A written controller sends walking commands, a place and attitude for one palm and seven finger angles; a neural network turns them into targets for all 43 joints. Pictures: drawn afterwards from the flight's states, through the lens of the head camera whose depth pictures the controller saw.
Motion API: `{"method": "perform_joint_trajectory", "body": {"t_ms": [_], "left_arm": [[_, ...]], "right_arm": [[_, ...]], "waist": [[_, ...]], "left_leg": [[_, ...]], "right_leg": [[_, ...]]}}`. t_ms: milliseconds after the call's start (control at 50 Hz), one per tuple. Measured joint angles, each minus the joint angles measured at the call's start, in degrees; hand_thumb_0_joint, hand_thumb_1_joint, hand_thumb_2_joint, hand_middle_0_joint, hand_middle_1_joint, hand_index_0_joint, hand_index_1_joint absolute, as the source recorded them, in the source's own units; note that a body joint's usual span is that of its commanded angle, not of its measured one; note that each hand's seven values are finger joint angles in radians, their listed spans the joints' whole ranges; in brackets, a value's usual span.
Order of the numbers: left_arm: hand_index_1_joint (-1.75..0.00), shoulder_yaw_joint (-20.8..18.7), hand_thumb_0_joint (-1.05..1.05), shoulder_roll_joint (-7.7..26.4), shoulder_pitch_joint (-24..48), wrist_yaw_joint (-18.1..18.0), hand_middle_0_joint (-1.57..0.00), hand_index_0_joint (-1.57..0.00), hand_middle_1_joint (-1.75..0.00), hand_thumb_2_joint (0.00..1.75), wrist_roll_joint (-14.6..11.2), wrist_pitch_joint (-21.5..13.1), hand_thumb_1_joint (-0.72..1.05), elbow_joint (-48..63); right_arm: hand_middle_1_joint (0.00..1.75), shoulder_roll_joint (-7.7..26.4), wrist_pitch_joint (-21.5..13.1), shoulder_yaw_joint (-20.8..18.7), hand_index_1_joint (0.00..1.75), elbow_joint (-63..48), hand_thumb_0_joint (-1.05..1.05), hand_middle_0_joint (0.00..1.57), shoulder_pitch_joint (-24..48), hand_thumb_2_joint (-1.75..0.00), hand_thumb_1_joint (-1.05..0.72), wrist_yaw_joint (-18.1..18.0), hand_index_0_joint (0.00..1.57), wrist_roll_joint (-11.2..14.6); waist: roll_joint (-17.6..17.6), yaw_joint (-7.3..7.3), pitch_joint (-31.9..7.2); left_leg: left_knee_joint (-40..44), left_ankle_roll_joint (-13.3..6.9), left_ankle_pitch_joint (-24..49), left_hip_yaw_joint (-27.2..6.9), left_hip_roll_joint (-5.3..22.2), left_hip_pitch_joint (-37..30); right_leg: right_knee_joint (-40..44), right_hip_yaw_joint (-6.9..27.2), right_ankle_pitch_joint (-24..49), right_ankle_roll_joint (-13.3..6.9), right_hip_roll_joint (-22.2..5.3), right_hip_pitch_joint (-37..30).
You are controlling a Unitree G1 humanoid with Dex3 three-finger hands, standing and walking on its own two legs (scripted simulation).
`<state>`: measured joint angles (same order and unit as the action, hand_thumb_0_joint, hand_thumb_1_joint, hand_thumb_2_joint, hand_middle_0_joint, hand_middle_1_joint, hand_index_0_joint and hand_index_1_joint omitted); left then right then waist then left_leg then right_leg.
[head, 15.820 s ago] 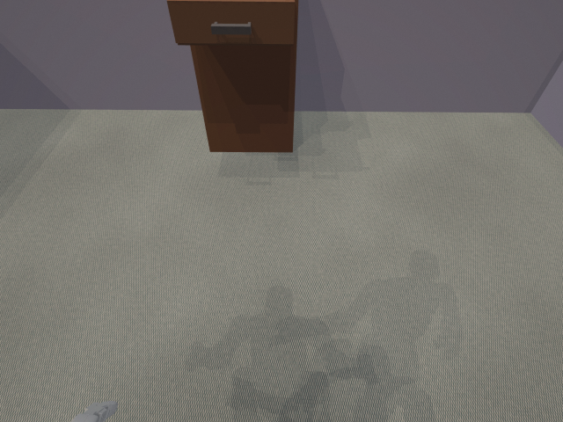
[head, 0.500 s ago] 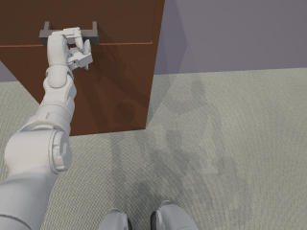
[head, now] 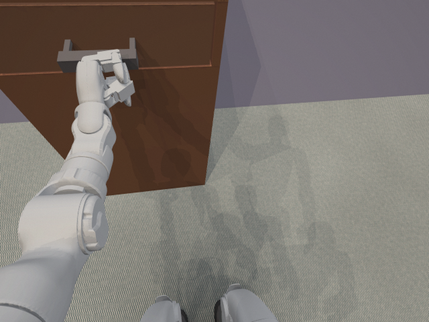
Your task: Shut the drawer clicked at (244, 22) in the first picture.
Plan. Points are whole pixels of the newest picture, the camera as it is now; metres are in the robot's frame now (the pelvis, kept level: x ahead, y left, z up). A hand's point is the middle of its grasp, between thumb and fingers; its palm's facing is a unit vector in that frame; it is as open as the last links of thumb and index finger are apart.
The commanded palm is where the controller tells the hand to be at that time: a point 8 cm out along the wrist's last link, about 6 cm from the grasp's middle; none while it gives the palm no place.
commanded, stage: pull the fist back off the drawer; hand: left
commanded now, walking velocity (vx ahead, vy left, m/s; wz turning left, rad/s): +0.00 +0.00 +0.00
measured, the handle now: (100, 52) +0.61 +0.14 +0.09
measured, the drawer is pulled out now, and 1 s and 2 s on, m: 0.00 0.00 0.00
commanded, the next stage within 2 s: draw the hand back to the body in 0.22 s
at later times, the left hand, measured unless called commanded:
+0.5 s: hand (110, 103) +0.47 +0.11 +0.11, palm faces +0.03 -1.00 -0.04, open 3.3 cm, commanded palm +0.43 +0.16 +0.12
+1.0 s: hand (44, 184) +0.32 +0.17 +0.16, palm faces +0.14 -0.97 -0.21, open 3.3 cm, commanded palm +0.28 +0.22 +0.18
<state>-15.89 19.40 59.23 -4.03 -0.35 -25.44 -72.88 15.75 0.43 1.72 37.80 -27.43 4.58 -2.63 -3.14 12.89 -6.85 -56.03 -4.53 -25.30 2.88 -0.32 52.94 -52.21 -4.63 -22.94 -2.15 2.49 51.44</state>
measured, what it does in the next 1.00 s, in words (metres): rises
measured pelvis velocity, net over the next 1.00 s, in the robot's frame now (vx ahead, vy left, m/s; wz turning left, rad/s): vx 0.02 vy -0.02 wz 0.02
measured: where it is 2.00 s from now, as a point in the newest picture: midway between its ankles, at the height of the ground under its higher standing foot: outside the picture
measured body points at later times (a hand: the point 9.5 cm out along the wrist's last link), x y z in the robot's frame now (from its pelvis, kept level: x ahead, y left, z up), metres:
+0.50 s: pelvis +0.04 -0.02 +0.02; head +0.11 -0.03 +0.47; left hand +0.46 +0.17 +0.11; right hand +0.10 -0.28 -0.10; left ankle +0.01 +0.07 -0.68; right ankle +0.01 -0.10 -0.68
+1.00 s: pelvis +0.02 -0.02 +0.06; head +0.02 -0.04 +0.51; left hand +0.30 +0.22 +0.17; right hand +0.21 -0.24 -0.03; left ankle +0.01 +0.07 -0.68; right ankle +0.01 -0.10 -0.68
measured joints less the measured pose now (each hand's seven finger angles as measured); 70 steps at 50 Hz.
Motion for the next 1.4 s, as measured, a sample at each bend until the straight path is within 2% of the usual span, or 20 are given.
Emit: {"method": "perform_joint_trajectory", "body": {"t_ms": [200,360,440,600,740,840,940,1080,1200,1400], "left_arm": [[-1.59,-0.49,0.00,-3.60,-11.21,0.71,-1.40,-1.40,-1.60,0.90,-1.96,0.66,0.85,10.65],[-1.60,2.26,0.02,-4.97,-17.36,2.79,-1.40,-1.40,-1.60,0.90,-4.26,1.85,0.89,17.60],[-1.60,3.82,0.02,-6.24,-23.79,4.49,-1.40,-1.39,-1.60,0.90,-5.86,2.93,0.89,26.23],[-1.60,6.17,0.02,-7.30,-35.92,6.68,-1.40,-1.40,-1.60,0.90,-8.43,9.82,0.89,38.80],[-1.60,6.87,0.02,-6.54,-43.68,9.22,-1.40,-1.40,-1.60,0.90,-10.26,12.58,0.89,49.17],[-1.60,7.23,0.02,-5.66,-47.88,12.18,-1.40,-1.40,-1.60,0.90,-12.19,16.49,0.89,54.10],[-1.60,9.97,0.02,-3.73,-56.33,6.49,-1.40,-1.40,-1.60,0.90,-7.87,19.38,0.89,64.17],[-1.59,10.58,0.02,-3.06,-63.79,1.70,-1.40,-1.40,-1.60,0.90,-5.42,21.80,0.89,72.76],[-1.59,8.90,0.02,-2.41,-70.63,0.12,-1.40,-1.40,-1.60,0.90,-4.96,21.88,0.89,81.29],[-1.59,4.41,0.02,-1.36,-82.38,0.15,-1.40,-1.40,-1.60,0.90,-4.90,21.73,0.89,92.10]], "right_arm": [[0.30,-0.83,2.99,-0.98,0.30,-2.62,0.01,0.20,1.54,-0.90,-0.90,0.31,0.20,1.13],[0.30,-1.22,3.52,-1.71,0.30,-3.23,0.01,0.20,4.51,-0.90,-0.90,-0.14,0.20,2.41],[0.30,-0.74,3.48,-2.36,0.30,-3.91,0.01,0.20,5.65,-0.90,-0.90,-0.32,0.20,3.26],[0.30,-0.51,3.51,-1.72,0.30,-5.97,0.01,0.20,7.85,-0.90,-0.90,-1.76,0.20,5.27],[0.30,-0.44,1.72,-0.84,0.30,-7.17,0.01,0.20,11.03,-0.90,-0.90,-3.30,0.20,6.05],[0.30,-0.07,0.48,-0.07,0.30,-7.60,0.01,0.20,13.12,-0.90,-0.90,-4.34,0.20,6.73],[0.30,-0.97,0.89,0.49,0.30,-7.19,0.01,0.20,15.74,-0.90,-0.90,-6.06,0.20,6.36],[0.30,-1.55,0.62,1.47,0.30,-5.78,0.01,0.20,17.71,-0.90,-0.90,-7.48,0.20,5.47],[0.30,-2.03,-0.63,1.87,0.30,-4.71,0.01,0.20,17.40,-0.90,-0.90,-7.37,0.20,4.51],[0.30,-2.46,-1.31,1.24,0.30,-3.72,0.01,0.20,16.63,-0.90,-0.90,-6.67,0.20,3.67]], "waist": [[0.10,-3.08,-1.25],[0.71,-5.65,-0.97],[0.33,-7.00,-1.28],[0.21,-9.41,-0.87],[0.24,-11.10,0.32],[-0.22,-12.10,0.81],[-0.02,-12.84,3.06],[-0.21,-14.34,6.40],[-0.93,-15.08,7.22],[-1.30,-15.58,7.27]], "left_leg": [[3.39,0.56,-0.93,1.40,0.51,-5.93],[5.13,1.33,-1.00,0.16,0.36,-9.50],[6.73,1.59,-0.69,0.16,0.39,-11.94],[11.83,1.91,0.73,0.08,0.08,-20.29],[14.52,2.17,2.31,-0.68,-0.18,-25.46],[16.27,2.09,3.49,-1.12,-0.54,-28.53],[21.41,2.06,5.83,-0.56,-0.92,-34.80],[27.35,1.53,8.70,-0.79,-1.54,-41.50],[31.06,1.08,10.00,-0.72,-2.10,-45.69],[32.78,0.53,10.03,-0.56,-2.46,-48.18]], "right_leg": [[2.30,1.75,-0.87,-0.37,0.79,-4.82],[4.13,0.74,-1.38,-1.01,0.82,-8.78],[5.66,0.91,-1.13,-1.14,0.98,-11.14],[9.96,1.24,-0.08,-1.42,0.98,-19.15],[12.78,0.61,1.24,-1.64,0.84,-24.63],[14.61,0.24,2.25,-1.53,0.55,-27.92],[19.03,1.02,4.35,-1.25,0.35,-33.73],[25.09,1.05,7.22,-0.83,-0.02,-40.61],[28.66,1.32,8.48,-0.32,-0.41,-44.75],[30.89,1.64,8.88,0.34,-0.66,-47.45]]}}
